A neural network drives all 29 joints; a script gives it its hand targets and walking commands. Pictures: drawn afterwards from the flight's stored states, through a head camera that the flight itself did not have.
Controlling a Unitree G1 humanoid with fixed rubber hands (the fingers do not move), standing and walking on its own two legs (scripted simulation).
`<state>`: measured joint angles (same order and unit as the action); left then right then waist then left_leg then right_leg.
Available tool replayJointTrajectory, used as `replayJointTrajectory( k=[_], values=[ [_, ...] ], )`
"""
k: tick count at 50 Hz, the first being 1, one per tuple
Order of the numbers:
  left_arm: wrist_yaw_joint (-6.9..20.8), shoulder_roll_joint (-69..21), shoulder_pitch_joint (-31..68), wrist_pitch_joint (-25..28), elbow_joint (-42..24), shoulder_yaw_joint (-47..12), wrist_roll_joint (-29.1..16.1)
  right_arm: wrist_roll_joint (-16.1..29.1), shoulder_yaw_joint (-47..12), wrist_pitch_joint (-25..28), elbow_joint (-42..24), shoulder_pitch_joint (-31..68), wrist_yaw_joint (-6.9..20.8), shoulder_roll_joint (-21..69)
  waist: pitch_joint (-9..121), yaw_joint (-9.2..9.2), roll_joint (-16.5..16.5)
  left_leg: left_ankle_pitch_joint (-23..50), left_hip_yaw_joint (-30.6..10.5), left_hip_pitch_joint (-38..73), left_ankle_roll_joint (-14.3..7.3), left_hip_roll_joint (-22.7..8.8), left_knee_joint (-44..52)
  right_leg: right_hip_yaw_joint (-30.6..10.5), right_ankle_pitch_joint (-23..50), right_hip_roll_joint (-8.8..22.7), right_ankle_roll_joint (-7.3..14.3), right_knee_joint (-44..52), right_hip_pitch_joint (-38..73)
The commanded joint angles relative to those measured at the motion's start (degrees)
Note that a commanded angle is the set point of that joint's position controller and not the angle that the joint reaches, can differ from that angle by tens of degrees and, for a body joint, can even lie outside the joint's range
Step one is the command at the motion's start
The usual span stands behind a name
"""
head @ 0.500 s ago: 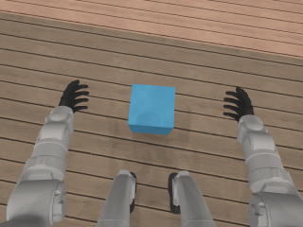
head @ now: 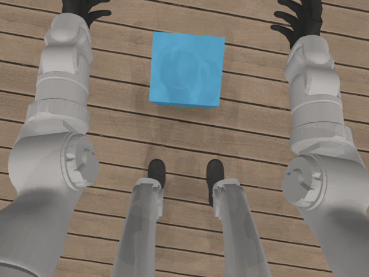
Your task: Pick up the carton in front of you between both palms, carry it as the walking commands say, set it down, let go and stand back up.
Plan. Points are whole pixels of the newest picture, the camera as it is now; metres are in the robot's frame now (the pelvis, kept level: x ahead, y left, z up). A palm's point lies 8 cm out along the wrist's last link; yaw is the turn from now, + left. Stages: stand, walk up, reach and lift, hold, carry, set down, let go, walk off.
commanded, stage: reach and lift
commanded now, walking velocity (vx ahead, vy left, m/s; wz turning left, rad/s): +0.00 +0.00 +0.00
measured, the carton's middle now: (185, 76) +0.52 +0.00 -0.53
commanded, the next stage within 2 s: none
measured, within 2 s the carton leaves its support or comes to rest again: leaves its support in 1.70 s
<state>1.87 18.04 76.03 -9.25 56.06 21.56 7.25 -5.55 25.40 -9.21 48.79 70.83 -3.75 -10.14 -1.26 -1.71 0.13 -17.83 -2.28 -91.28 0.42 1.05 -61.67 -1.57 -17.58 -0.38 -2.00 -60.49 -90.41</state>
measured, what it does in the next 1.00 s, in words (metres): lowers itself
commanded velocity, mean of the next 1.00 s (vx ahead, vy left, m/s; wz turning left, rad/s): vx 0.00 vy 0.00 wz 0.00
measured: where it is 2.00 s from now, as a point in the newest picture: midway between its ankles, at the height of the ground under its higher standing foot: (186, 191)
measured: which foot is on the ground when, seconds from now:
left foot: down 0.00-1.00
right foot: down 0.00-1.00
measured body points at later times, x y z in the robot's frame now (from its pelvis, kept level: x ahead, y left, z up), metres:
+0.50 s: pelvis -0.04 +0.00 -0.21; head +0.33 +0.00 +0.04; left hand +0.54 +0.19 -0.37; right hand +0.52 -0.19 -0.37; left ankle +0.06 +0.12 -0.62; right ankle +0.06 -0.14 -0.62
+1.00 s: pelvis -0.04 +0.00 -0.28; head +0.34 +0.01 -0.06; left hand +0.54 +0.18 -0.47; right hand +0.53 -0.18 -0.47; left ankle +0.06 +0.12 -0.62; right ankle +0.06 -0.14 -0.62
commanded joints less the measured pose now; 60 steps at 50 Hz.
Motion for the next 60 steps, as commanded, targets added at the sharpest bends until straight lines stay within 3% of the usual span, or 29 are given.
replayJointTrajectory(
  k=[1,9,15,20,29,35,38,47,53,60],
  values=[
    [-0.2,3.0,8.4,2.9,-6.0,1.5,1.3,-1.5,1.3,3.3,-5.5,6.5,0.3,-3.8,62.7,-0.33,3.7,38.0,1.4,37.6,1.8,2.7,-4.0,4.2,28.5,-4.6,-1.5,-2.9,20.5],
    [-2.3,3.0,6.0,5.3,-4.4,0.3,-0.6,-0.1,-0.5,5.3,-3.0,5.7,-0.8,-3.6,58.3,0.41,1.8,26.8,2.6,14.0,2.6,3.0,-18.0,3.7,22.0,-4.3,-2.4,-18.3,8.1],
    [-4.7,8.9,11.7,5.1,-5.1,-6.1,-8.0,7.1,-7.5,4.8,-3.6,11.6,-3.1,-8.3,68.8,0.61,2.0,22.4,3.9,10.5,2.8,2.9,-30.6,4.2,21.0,-4.2,-2.8,-31.5,8.6],
    [-5.8,12.8,19.3,3.9,-5.1,-11.3,-14.0,13.0,-12.1,3.2,-3.6,19.7,-4.6,-11.9,71.3,0.87,2.1,14.1,5.0,8.0,2.7,2.3,-38.2,5.5,13.7,-3.7,-2.5,-39.1,7.5],
    [-5.7,14.8,29.6,2.2,4.1,-15.2,-16.8,14.7,-13.2,1.8,6.2,29.6,-4.5,-14.9,57.9,0.14,2.8,-0.9,4.9,0.0,2.2,0.3,-46.0,6.4,-0.8,-1.9,-1.8,-47.1,-1.6],
    [-5.4,15.6,33.4,4.0,9.0,-16.2,-16.6,14.1,-13.0,3.9,11.6,34.0,-3.6,-16.2,50.5,0.20,2.5,0.0,3.8,-3.0,2.3,-0.3,-50.8,5.8,0.0,-1.4,-1.7,-52.4,-5.0],
    [-5.5,16.0,35.6,5.2,7.7,-16.6,-17.5,14.5,-14.0,5.2,11.1,36.3,-3.6,-16.8,49.6,0.62,0.9,1.9,3.3,-4.6,2.0,-0.2,-52.7,5.5,2.4,-1.5,-1.6,-54.9,-4.5],
    [-6.8,13.5,30.4,6.9,5.8,-17.8,-19.0,17.3,-17.2,6.9,10.0,31.9,-4.0,-15.7,55.2,1.51,1.7,13.4,3.4,2.0,2.2,0.9,-57.0,5.9,12.0,-2.7,-1.5,-59.1,-2.6],
    [-6.6,12.3,28.4,6.4,6.8,-18.0,-19.1,16.2,-16.4,6.4,11.2,29.8,-4.5,-14.4,50.3,0.93,1.3,8.4,3.6,-2.5,2.3,1.1,-56.0,5.5,8.1,-2.6,-1.3,-57.7,-3.9],
    [-6.1,10.5,32.4,6.1,7.7,-18.7,-18.9,16.3,-17.5,6.1,11.4,34.5,-4.1,-12.1,46.6,1.33,0.7,2.6,3.9,-6.0,2.0,1.0,-55.0,5.0,3.8,-2.6,-1.1,-56.7,-3.1]
  ],
)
